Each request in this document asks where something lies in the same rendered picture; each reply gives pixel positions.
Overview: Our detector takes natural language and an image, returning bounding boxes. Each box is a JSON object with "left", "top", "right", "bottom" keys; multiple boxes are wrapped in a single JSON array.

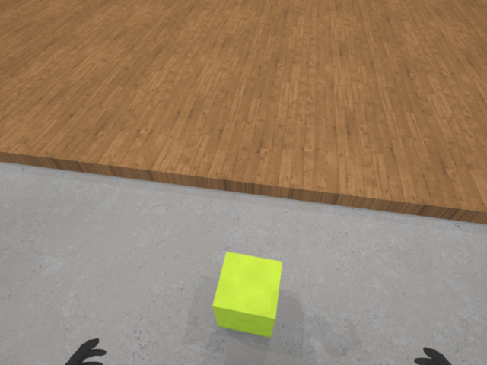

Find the right robot hand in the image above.
[{"left": 414, "top": 347, "right": 451, "bottom": 365}]

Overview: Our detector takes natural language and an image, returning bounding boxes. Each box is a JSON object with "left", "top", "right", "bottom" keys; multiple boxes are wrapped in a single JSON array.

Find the left robot hand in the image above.
[{"left": 65, "top": 338, "right": 106, "bottom": 365}]

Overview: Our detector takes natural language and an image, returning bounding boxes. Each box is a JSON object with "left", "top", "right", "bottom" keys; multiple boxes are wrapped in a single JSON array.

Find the carton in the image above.
[{"left": 212, "top": 252, "right": 282, "bottom": 338}]

